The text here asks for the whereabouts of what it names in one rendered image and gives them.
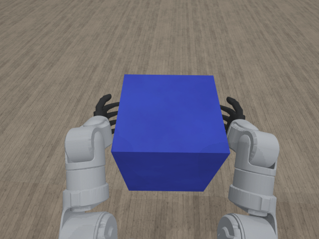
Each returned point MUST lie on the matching right robot upper arm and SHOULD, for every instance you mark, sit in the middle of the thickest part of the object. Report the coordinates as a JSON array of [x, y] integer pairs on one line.
[[237, 226]]

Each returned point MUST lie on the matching right robot hand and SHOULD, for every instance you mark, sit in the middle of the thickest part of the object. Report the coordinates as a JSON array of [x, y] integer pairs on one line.
[[234, 115]]

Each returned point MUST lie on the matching left robot forearm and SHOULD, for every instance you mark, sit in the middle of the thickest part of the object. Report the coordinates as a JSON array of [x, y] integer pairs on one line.
[[86, 185]]

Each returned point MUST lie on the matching right robot forearm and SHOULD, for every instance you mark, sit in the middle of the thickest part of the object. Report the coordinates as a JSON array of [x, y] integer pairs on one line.
[[255, 167]]

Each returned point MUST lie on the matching carton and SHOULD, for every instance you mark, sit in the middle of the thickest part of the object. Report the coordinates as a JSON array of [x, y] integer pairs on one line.
[[169, 133]]

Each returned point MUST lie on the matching left robot upper arm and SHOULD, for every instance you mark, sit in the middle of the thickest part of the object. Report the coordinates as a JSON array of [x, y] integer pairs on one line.
[[93, 225]]

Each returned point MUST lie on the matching left robot hand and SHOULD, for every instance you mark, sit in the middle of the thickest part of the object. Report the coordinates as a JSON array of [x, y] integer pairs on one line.
[[101, 109]]

